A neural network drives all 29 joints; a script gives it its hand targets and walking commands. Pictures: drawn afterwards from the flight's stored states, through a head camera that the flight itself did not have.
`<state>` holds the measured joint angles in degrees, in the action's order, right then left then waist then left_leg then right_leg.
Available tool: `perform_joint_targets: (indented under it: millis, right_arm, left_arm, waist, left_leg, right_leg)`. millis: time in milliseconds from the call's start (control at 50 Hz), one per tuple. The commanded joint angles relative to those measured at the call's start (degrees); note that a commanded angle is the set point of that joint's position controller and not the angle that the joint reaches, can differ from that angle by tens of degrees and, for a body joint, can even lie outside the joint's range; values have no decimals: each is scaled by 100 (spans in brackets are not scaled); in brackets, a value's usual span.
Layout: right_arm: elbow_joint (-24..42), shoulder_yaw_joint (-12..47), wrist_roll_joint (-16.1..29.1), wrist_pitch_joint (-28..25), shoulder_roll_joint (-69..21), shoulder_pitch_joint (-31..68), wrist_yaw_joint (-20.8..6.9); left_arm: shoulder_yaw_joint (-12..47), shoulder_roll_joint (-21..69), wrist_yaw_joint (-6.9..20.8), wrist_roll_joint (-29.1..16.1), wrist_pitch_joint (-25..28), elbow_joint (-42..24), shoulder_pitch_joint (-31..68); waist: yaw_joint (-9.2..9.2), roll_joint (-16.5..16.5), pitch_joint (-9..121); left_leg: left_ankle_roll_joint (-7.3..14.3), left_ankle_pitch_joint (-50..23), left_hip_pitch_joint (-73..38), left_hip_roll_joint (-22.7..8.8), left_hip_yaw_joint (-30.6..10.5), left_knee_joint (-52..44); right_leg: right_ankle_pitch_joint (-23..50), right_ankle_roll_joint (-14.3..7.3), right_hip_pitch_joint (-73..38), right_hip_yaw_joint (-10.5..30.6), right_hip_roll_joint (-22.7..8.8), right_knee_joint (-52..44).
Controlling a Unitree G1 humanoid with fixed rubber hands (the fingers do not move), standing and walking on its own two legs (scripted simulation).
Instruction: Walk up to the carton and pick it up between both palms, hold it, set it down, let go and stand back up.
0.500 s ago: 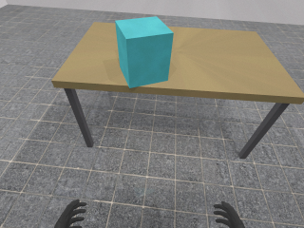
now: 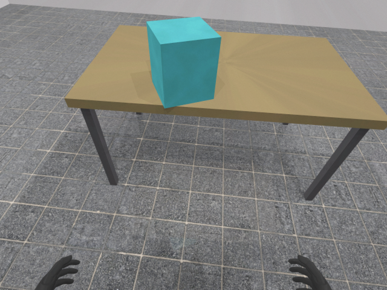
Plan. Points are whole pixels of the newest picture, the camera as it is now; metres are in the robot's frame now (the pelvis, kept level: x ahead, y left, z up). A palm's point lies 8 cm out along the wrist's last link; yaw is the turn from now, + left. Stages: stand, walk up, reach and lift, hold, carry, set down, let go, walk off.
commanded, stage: stand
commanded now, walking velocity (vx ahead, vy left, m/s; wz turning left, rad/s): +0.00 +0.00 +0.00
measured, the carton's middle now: (182, 62) +0.91 +0.04 +0.03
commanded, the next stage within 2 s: none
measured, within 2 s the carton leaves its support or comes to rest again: neither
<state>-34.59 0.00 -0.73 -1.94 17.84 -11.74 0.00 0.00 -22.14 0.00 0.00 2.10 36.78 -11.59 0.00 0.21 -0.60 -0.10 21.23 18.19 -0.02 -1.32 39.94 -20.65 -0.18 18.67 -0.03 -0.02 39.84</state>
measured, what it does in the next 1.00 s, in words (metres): stands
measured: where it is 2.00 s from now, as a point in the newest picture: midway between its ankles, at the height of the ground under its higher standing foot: outside the picture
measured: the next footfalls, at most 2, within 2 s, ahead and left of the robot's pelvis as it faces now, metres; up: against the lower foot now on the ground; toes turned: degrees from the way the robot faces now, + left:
none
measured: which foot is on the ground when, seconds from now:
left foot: down 0.00-1.00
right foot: down 0.00-1.00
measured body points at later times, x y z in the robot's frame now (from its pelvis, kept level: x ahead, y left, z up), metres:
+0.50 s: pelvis +0.00 +0.00 +0.00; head +0.00 +0.00 +0.45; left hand +0.15 +0.30 -0.08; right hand +0.17 -0.27 -0.07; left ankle +0.00 +0.13 -0.72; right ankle +0.01 -0.12 -0.72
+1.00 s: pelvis +0.00 +0.00 +0.00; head +0.00 +0.00 +0.45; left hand +0.13 +0.30 -0.09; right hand +0.16 -0.27 -0.08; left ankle +0.00 +0.13 -0.72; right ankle +0.01 -0.12 -0.72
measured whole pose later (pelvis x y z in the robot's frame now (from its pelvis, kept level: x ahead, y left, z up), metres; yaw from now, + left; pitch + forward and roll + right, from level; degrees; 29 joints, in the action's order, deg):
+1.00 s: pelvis +0.00 +0.00 +0.00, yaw +0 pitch -1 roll +0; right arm -36.2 0.0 -0.7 -2.1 18.8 -11.7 0.0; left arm 0.0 -22.9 0.0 0.0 2.6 44.2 -11.6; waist 0.0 0.3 -0.6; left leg -0.1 20.9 18.2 0.0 -1.3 39.9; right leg -20.3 -0.2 18.7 0.0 0.0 39.8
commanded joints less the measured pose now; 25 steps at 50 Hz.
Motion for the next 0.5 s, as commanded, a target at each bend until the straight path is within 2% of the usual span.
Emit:
perform_joint_targets:
  millis: [0,20,40,60,80,100,120,140,160,180,200,220,240,260,280,300,320,340,360,380,400,420,440,460,480]
  right_arm:
    - [32,-476,-89,-164,1330,244,36]
    - [-52,-437,-82,-151,1229,300,42]
    - [70,-408,-26,-156,1132,377,58]
    - [3,-452,-62,-162,1346,272,57]
    - [-7,-385,-56,-160,1106,353,31]
    - [4,-383,-73,-146,1129,361,20]
    - [27,-384,-91,-145,1152,367,31]
    - [29,-428,-71,-124,1248,341,-8]
    - [89,-499,-38,-144,1342,313,-4]
    - [143,-443,-20,-162,1164,389,-22]
    - [112,-415,-31,-169,1185,389,-25]
    - [9,-422,-14,-190,1247,479,36]
    - [-29,-401,-6,-207,1183,383,43]
    - [-35,-411,-67,-130,1268,404,42]
    - [-34,-436,4,-155,1378,247,40]
    - [-5,-439,-44,-131,1200,474,25]
    - [-6,-476,-13,-154,1376,465,25]
    - [-1,-524,-79,-152,1419,472,12]
    - [-69,-479,-7,-168,1311,291,-5]
    - [7,-404,-27,-200,1124,325,-11]
    - [-72,-460,-29,-138,1388,291,-9]
    - [-74,-507,10,-139,1502,409,6]
    - [-23,-526,-24,-143,1429,335,8]
    - [48,-547,-67,-123,1479,374,26]
    - [-33,-480,-31,-139,1352,397,4]
  left_arm:
    - [-407,-971,-36,68,110,-227,121]
    - [-444,-1027,-30,90,118,-259,205]
    - [-388,-1076,-34,125,89,-265,307]
    - [-459,-1049,-28,123,120,-102,259]
    - [-403,-1082,6,139,180,-192,388]
    - [-407,-949,4,52,162,-292,436]
    - [-363,-949,-13,89,182,-212,409]
    - [-339,-986,-9,134,173,-70,184]
    - [-386,-1068,34,82,149,-98,421]
    - [-394,-1045,21,147,104,-214,554]
    - [-431,-1113,25,114,143,-134,298]
    - [-413,-1004,30,126,179,3,212]
    - [-335,-904,19,128,177,9,206]
    - [-366,-1193,16,108,169,-12,365]
    - [-324,-969,-7,96,164,-8,441]
    - [-311,-913,-4,71,192,-93,423]
    - [-345,-1080,25,157,207,-31,422]
    - [-345,-1025,37,110,203,-5,527]
    - [-356,-1103,7,118,213,7,301]
    - [-365,-1160,1,120,217,67,420]
    - [-397,-1137,-15,98,171,185,460]
    - [-376,-1058,-15,104,127,155,364]
    - [-346,-943,-36,135,118,30,588]
    - [-344,-1072,-31,182,175,54,692]
    - [-349,-1026,-58,133,133,201,293]
  waist:
    - [-21,-93,289]
    - [-18,-323,265]
    - [99,-84,150]
    - [26,-39,-95]
    - [73,121,447]
    - [-36,-122,104]
    - [18,-175,305]
    - [-82,-70,82]
    - [89,16,58]
    - [12,55,211]
    - [-73,-407,362]
    - [-79,-421,99]
    - [-14,-187,447]
    - [-17,-178,182]
    - [83,216,285]
    - [-40,-82,322]
    - [32,73,477]
    - [-15,152,418]
    - [22,-203,449]
    - [29,-248,151]
    - [27,-222,333]
    - [-20,-223,346]
    - [76,313,356]
    - [87,200,404]
    - [-41,8,330]
  left_leg:
    - [481,-1040,53,-426,-578,-561]
    - [481,-1044,118,-397,-508,-601]
    - [494,-1026,130,-434,-547,-626]
    - [449,-861,243,-368,-525,-532]
    - [425,-1023,-34,-340,-420,-568]
    - [476,-836,61,-412,-564,-725]
    - [505,-1126,15,-435,-575,-743]
    - [424,-1118,203,-303,-416,-523]
    - [365,-905,-37,-362,-464,-703]
    - [419,-1052,9,-449,-521,-727]
    - [418,-1043,-97,-451,-620,-792]
    - [472,-1252,47,-506,-719,-748]
    - [519,-1289,-59,-543,-698,-648]
    - [441,-1318,33,-382,-548,-706]
    - [467,-1041,4,-471,-672,-610]
    - [513,-1066,-35,-413,-596,-609]
    - [386,-1093,-250,-341,-372,-506]
    - [378,-1188,-220,-383,-407,-436]
    - [382,-1477,-332,-350,-385,-389]
    - [424,-1595,-101,-427,-481,-605]
    - [384,-1388,-349,-433,-465,-694]
    - [410,-1299,-289,-427,-507,-620]
    - [394,-1132,-73,-413,-466,-509]
    - [342,-1274,-298,-337,-382,-593]
    - [458,-1163,-207,-438,-479,-555]
  right_leg:
    - [797,-459,-202,501,-458,-619]
    - [837,-470,-146,611,-538,-603]
    - [575,-475,57,629,-474,-724]
    - [705,-474,140,611,-513,-687]
    - [713,-495,-148,644,-563,-821]
    - [625,-516,121,688,-567,-647]
    - [781,-442,-122,678,-480,-670]
    - [893,-418,-196,843,-662,-945]
    - [943,-526,114,713,-679,-805]
    - [915,-469,-28,519,-550,-736]
    - [658,-466,-29,587,-521,-718]
    - [850,-444,19,645,-518,-756]
    - [1079,-491,-243,559,-595,-783]
    - [1042,-483,-171,671,-555,-740]
    - [897,-494,-170,692,-595,-853]
    - [851,-512,-21,693,-628,-842]
    - [1099,-479,-103,717,-638,-906]
    - [1239,-503,54,762,-719,-883]
    - [1774,-497,-91,754,-695,-748]
    - [1326,-485,-81,657,-661,-738]
    - [1339,-520,1,668,-643,-716]
    - [1258,-432,-73,635,-594,-878]
    - [1058,-462,-137,637,-644,-989]
    - [1332,-483,-108,641,-675,-936]
    - [1313,-394,-251,709,-687,-977]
